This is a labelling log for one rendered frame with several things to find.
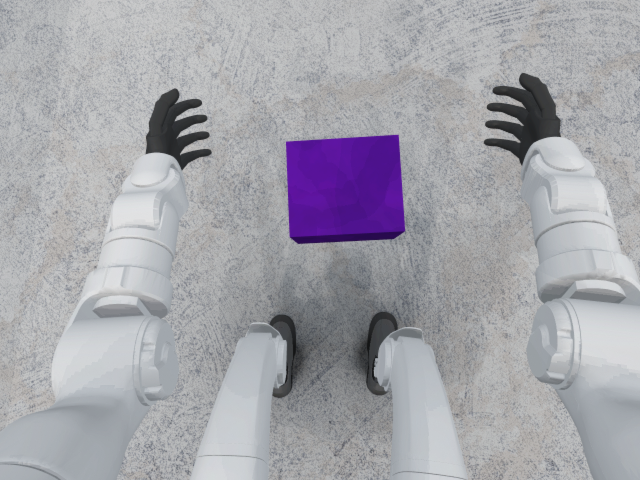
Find left robot forearm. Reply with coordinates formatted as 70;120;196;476
51;153;189;398

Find carton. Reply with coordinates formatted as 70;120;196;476
286;135;405;244

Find left robot upper arm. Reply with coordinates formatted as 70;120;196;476
0;315;179;480

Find left robot hand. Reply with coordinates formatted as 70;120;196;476
145;88;212;170

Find right robot forearm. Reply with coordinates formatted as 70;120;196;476
520;137;640;306

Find right robot upper arm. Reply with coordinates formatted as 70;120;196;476
526;298;640;480

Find right robot hand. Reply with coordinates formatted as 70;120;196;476
484;73;561;165

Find right robot shin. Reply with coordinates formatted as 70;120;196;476
374;327;435;387

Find right robot thigh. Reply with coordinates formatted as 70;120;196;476
378;336;468;480

